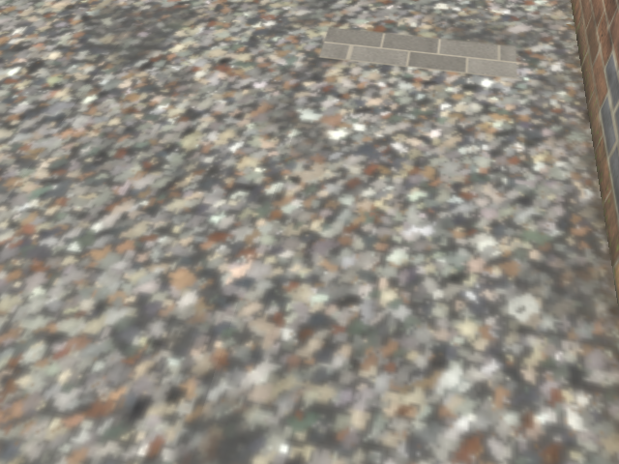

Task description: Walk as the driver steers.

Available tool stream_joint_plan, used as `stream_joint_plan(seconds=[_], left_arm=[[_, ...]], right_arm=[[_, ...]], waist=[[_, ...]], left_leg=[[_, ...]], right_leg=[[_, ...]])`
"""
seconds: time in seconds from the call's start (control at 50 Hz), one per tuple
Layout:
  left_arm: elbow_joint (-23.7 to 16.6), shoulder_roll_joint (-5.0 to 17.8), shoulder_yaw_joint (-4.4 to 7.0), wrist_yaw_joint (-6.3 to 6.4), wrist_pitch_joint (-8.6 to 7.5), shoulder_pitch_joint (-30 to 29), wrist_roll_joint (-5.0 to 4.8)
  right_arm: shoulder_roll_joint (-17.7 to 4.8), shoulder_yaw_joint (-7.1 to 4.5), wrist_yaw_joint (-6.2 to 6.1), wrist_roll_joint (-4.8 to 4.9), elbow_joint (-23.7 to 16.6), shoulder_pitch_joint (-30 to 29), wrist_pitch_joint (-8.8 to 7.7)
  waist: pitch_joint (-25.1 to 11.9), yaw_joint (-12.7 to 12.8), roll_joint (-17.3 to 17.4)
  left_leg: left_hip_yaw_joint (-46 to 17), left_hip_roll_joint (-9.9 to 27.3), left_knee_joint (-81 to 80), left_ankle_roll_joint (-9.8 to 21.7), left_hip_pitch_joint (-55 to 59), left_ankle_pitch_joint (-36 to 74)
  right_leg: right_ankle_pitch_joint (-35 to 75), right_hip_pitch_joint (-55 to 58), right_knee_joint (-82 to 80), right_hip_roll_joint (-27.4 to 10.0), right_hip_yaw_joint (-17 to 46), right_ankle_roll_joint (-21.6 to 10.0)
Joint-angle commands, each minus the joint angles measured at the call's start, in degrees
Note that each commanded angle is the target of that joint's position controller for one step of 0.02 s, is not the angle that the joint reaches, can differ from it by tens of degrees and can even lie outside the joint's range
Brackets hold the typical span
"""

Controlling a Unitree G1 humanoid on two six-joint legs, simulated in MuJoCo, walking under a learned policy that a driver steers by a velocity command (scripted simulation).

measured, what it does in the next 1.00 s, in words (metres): walks ahead: left foot, then right foot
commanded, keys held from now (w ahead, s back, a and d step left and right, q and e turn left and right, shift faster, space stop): w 1.00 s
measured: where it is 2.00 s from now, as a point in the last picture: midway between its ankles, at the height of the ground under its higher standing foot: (331, 220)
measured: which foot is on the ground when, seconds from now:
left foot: up 0.00-0.04, down 0.06-0.54, up 0.56-1.00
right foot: down 0.00-0.06, up 0.08-0.52, down 0.54-1.00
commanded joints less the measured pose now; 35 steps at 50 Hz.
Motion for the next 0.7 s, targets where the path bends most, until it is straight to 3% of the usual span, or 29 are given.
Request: stream_joint_plan(seconds=[0.02,0.04,0.06,0.08,0.1,0.12,0.14,0.16,0.18,0.2,0.22,0.24,0.26,0.28,0.36,0.38,0.44,0.48,0.5,0.52,0.54,0.56,0.58,0.6,0.62,0.64,0.66,0.7], left_arm=[[-2.0,10.1,1.57,0.16,-0.41,-0.4,0.49],[-2.2,11.6,2.00,-0.03,-0.09,-1.7,0.03],[-3.0,10.8,1.91,-0.45,-0.18,-3.0,-0.61],[-3.5,3.1,0.50,-0.68,-0.04,1.9,0.54],[-3.5,4.7,1.31,-0.65,0.15,6.1,-0.44],[-5.2,7.5,1.84,-0.48,0.43,-1.0,0.16],[-7.5,7.6,2.17,-0.74,0.15,-6.3,0.00],[-8.5,6.9,2.56,-0.82,0.05,-8.8,0.15],[-8.3,6.0,2.42,-1.12,0.65,-7.9,0.78],[-7.9,4.8,2.28,-1.71,1.37,-6.6,1.79],[-7.7,3.8,2.26,-2.04,1.82,-6.5,1.98],[-8.0,3.4,2.24,-2.14,2.07,-7.2,1.85],[-8.7,3.7,2.32,-2.31,2.22,-9.3,1.78],[-9.9,4.2,2.32,-2.36,2.36,-13.0,1.32],[-13.1,4.1,1.87,-2.72,2.00,-24.9,0.86],[-13.6,3.9,1.57,-2.79,2.00,-26.5,0.67],[-14.7,5.5,1.64,-2.47,1.74,-29.4,0.50],[-14.6,7.4,2.18,-2.15,1.24,-27.8,0.80],[-13.6,8.5,2.60,-1.95,0.89,-24.5,0.95],[-11.9,9.1,3.25,-1.30,0.34,-18.3,1.23],[-8.7,11.2,4.20,-0.62,-0.17,-8.4,2.27],[-7.8,17.0,5.70,0.01,-0.35,-0.4,3.68],[-7.4,17.8,6.23,-0.84,0.68,0.7,2.72],[-8.4,14.6,5.44,-1.17,1.19,-6.1,1.27],[-9.8,11.7,4.67,-1.20,1.24,-12.1,1.04],[-9.8,9.7,4.08,-1.12,0.96,-14.1,1.18],[-8.8,7.9,3.48,-0.82,0.62,-13.6,0.93],[-8.0,6.7,3.06,-0.67,-0.29,-12.7,0.69]], right_arm=[[-4.5,-1.13,-1.02,0.21,1.4,9.1,-0.87],[-5.6,-1.86,-1.72,0.63,4.6,17.3,-1.31],[-8.2,-2.90,-2.39,-0.08,7.0,24.8,-1.65],[-12.3,-3.51,-2.16,-1.31,7.0,26.4,-2.06],[-13.2,-4.03,-1.73,-0.50,6.4,26.2,-1.61],[-10.6,-3.78,-1.79,0.32,7.0,22.6,-1.52],[-7.6,-3.01,-1.75,0.11,6.5,18.9,-1.93],[-5.3,-2.67,-1.84,-0.41,7.0,16.6,-2.19],[-3.9,-2.29,-2.17,-0.55,7.2,17.1,-2.51],[-3.3,-2.19,-2.17,-0.07,7.8,17.7,-3.37],[-3.7,-2.28,-2.15,0.18,8.2,19.0,-4.15],[-5.4,-2.72,-2.27,0.40,8.3,19.9,-4.51],[-6.5,-3.02,-2.34,0.41,8.5,21.0,-4.67],[-6.6,-2.99,-2.58,1.25,8.4,21.9,-4.72],[-6.1,-2.96,-2.49,1.18,8.2,24.6,-4.50],[-6.1,-3.07,-2.38,0.95,8.6,26.8,-4.52],[-7.6,-3.64,-2.68,0.63,8.9,29.1,-4.47],[-8.2,-3.82,-3.11,0.14,8.7,28.3,-4.45],[-8.7,-3.92,-3.41,-0.01,8.3,27.5,-4.38],[-9.3,-3.89,-3.54,-0.48,8.4,25.9,-3.99],[-8.8,-3.58,-3.40,-0.70,8.2,26.3,-4.16],[-3.4,-2.13,-2.49,1.72,6.9,32.5,-4.32],[-3.6,-2.21,-2.52,1.74,7.5,34.5,-4.03],[-8.1,-3.50,-2.76,0.56,6.3,28.1,-3.78],[-8.0,-3.55,-2.38,0.47,4.7,23.7,-4.23],[-6.9,-3.46,-2.02,0.38,4.2,21.4,-4.29],[-5.8,-3.37,-1.67,-0.47,4.1,21.6,-3.71],[-4.2,-3.22,-1.03,-0.25,4.9,23.2,-2.49]], waist=[[-2.8,-7.2,-5.4],[-5.6,-10.7,-5.1],[-9.0,-13.9,-2.5],[-13.7,-8.4,10.5],[-18.1,-6.7,11.8],[-8.8,-7.2,4.5],[-1.7,-5.9,4.1],[2.3,-3.2,2.2],[1.6,-1.6,2.5],[2.4,-0.1,1.1],[1.6,0.4,0.7],[0.9,0.7,1.0],[1.2,0.5,1.0],[1.3,0.2,1.7],[3.7,-2.9,4.1],[4.3,-4.4,4.7],[3.9,-5.6,4.6],[3.0,-4.1,4.1],[1.3,-2.4,3.9],[-1.1,1.1,2.8],[-6.6,4.7,0.6],[-15.3,4.6,-9.9],[-21.4,4.6,-16.1],[-14.3,2.5,-8.5],[-6.5,1.0,-5.6],[-2.9,-0.1,-3.8],[-0.9,-1.6,-4.0],[-1.3,-2.8,-4.1]], left_leg=[[2.2,-5.1,-3.7,3.0,15.7,-7.5],[1.5,-5.5,-9.1,3.0,26.2,-4.9],[-4.6,-0.3,-12.7,4.3,39.4,-4.7],[-25.3,15.4,-11.1,7.4,50.5,2.4],[-44.7,21.7,-18.4,14.0,58.0,-3.5],[-38.6,19.3,-23.3,12.2,50.6,-14.2],[-32.6,17.4,-26.3,10.2,41.6,-12.7],[-28.0,15.2,-28.5,8.4,34.5,-7.2],[-24.5,14.2,-29.6,7.8,29.2,-2.8],[-21.7,13.4,-30.5,7.3,26.0,1.0],[-19.1,12.6,-31.0,7.2,25.1,5.7],[-16.8,12.0,-31.2,7.1,25.8,9.9],[-14.7,11.2,-31.5,6.9,26.5,13.5],[-12.4,10.3,-32.3,6.5,26.5,15.2],[-6.3,5.8,-33.1,3.2,25.9,17.7],[-6.8,6.2,-33.2,2.8,27.4,16.9],[-8.5,9.3,-32.1,3.3,35.6,18.3],[-8.8,11.1,-28.7,3.5,40.6,24.9],[-8.5,11.3,-24.7,3.0,42.4,30.4],[-7.1,9.9,-17.3,1.9,42.1,34.7],[-5.6,7.9,-5.4,1.0,37.1,29.9],[-2.1,2.3,14.8,-1.7,18.8,10.7],[-3.3,-5.5,30.4,-2.2,8.6,-29.6],[-9.1,-1.9,33.3,-1.1,4.0,-25.2],[-9.0,0.5,31.1,-1.1,3.1,-19.1],[-8.8,2.4,28.0,-1.1,3.8,-15.6],[-8.6,3.4,25.5,-1.7,5.4,-13.8],[-7.7,4.0,22.7,-2.6,8.0,-12.0]], right_leg=[[78.5,-1.0,9.3,-14.8,4.0,-4.6],[74.1,-4.2,19.0,-13.7,2.8,-4.1],[60.1,-13.8,32.8,-11.3,1.8,-3.6],[-1.5,-28.3,54.3,-3.2,-0.4,-2.6],[-7.6,-42.9,65.0,0.9,6.6,-2.7],[-2.0,-48.8,63.4,-2.9,7.1,-3.1],[1.9,-49.1,59.8,-4.7,6.7,-2.8],[5.2,-46.9,56.0,-6.5,7.0,-2.0],[6.5,-42.1,53.4,-7.5,7.2,-1.0],[6.6,-38.9,50.0,-8.5,7.1,0.3],[6.8,-37.2,48.1,-8.3,6.4,1.3],[8.1,-37.4,46.0,-8.2,5.7,1.9],[9.9,-38.4,43.4,-8.4,4.8,2.4],[12.9,-38.9,40.7,-8.5,3.6,2.9],[24.3,-34.6,20.8,-6.1,-0.7,3.2],[26.7,-33.9,17.7,-5.4,-1.2,2.8],[27.5,-34.0,11.6,-5.0,-0.3,1.3],[22.9,-32.3,9.5,-4.4,0.5,-0.5],[20.0,-28.8,8.7,-3.3,0.4,-1.4],[18.7,-22.1,6.6,-1.7,-0.4,-2.2],[19.8,-10.1,7.3,-3.5,1.7,-3.5],[16.3,9.0,6.9,-18.1,21.7,-9.7],[9.9,13.5,-1.5,-27.0,40.7,-14.9],[-1.0,6.8,-3.5,-23.3,36.5,-12.1],[-0.1,-2.3,-6.1,-21.6,29.6,-10.5],[5.0,-7.5,-8.0,-19.2,24.6,-8.9],[10.5,-10.9,-9.0,-17.0,20.8,-7.7],[17.4,-12.9,-10.2,-14.7,16.0,-7.0]])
